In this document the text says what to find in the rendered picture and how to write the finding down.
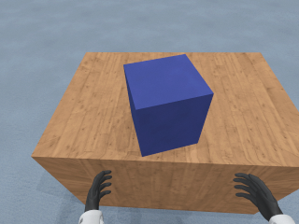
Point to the robot right hand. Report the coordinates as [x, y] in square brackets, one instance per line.
[259, 194]

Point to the pedestal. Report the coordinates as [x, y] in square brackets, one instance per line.
[251, 127]

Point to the carton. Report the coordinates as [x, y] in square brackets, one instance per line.
[169, 102]

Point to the right robot forearm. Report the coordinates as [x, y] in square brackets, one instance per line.
[281, 219]

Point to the robot left hand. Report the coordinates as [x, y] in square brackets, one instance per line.
[94, 195]

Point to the left robot forearm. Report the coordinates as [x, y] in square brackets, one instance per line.
[92, 217]

